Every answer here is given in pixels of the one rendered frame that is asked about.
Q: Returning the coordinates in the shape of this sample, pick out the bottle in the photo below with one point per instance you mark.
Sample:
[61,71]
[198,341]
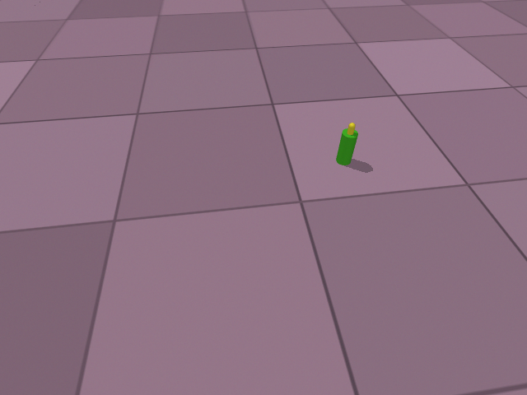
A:
[347,145]

